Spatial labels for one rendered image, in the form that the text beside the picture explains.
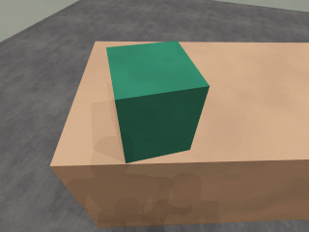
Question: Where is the carton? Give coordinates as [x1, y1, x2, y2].
[106, 41, 210, 163]

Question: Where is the pedestal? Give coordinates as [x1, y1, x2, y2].
[50, 42, 309, 228]

